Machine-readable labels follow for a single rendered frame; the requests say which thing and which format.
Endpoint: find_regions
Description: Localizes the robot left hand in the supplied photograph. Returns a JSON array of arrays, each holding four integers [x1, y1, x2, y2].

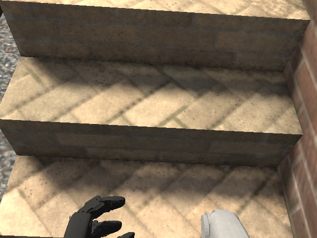
[[63, 195, 135, 238]]

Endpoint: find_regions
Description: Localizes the right robot thigh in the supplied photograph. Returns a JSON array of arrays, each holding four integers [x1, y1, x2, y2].
[[200, 209, 250, 238]]

